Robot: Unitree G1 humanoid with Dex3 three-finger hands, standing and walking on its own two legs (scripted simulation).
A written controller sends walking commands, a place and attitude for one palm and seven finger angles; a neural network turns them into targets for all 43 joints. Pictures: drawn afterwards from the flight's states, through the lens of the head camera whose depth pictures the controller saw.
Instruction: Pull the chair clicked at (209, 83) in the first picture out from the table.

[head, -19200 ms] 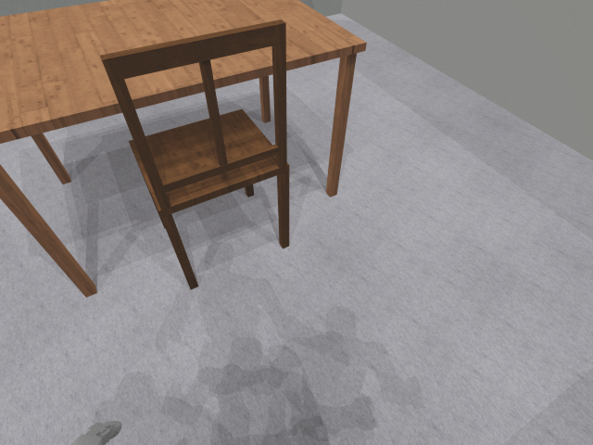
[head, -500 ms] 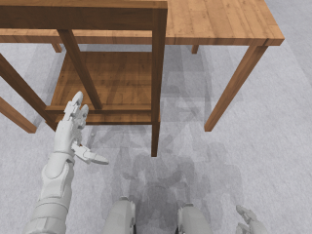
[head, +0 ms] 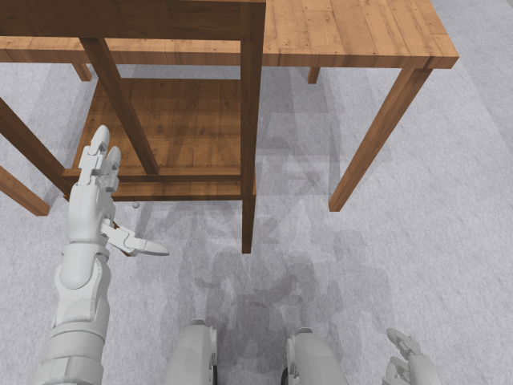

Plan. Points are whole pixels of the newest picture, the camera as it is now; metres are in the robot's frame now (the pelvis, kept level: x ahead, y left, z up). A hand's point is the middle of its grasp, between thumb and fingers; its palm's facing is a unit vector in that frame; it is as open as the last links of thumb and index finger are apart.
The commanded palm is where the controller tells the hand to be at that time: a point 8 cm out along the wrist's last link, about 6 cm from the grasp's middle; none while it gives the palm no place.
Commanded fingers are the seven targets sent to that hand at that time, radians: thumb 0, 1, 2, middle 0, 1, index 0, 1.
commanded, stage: aim the fingers beside a spindle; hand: left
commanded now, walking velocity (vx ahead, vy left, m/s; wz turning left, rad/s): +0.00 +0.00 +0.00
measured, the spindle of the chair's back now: (129, 120) +0.52 +0.22 +0.05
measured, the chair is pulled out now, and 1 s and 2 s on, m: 0.00 0.00 0.00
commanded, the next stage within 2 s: push the fingers through the gap in 1.08 s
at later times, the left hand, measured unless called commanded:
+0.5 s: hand (124, 205) +0.37 +0.20 +0.03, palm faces +0.04 -1.00 -0.05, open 16.9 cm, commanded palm +0.34 +0.24 +0.02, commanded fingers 0.00 -0.50 0.30 -0.06 -0.08 -0.06 -0.08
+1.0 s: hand (142, 214) +0.36 +0.18 +0.02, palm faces -0.01 -1.00 +0.01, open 17.0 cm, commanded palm +0.35 +0.25 +0.03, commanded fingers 0.00 -0.50 0.30 -0.06 -0.08 -0.06 -0.08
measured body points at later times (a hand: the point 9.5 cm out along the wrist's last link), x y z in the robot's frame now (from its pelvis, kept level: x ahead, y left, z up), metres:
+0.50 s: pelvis +0.00 +0.00 +0.00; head +0.11 +0.01 +0.44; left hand +0.36 +0.26 +0.04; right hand +0.13 -0.25 -0.11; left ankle +0.05 +0.13 -0.62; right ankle +0.01 -0.13 -0.62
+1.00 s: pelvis +0.00 +0.01 +0.00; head +0.12 +0.02 +0.44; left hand +0.36 +0.23 +0.02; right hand +0.13 -0.25 -0.11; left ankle +0.05 +0.13 -0.62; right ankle +0.01 -0.13 -0.62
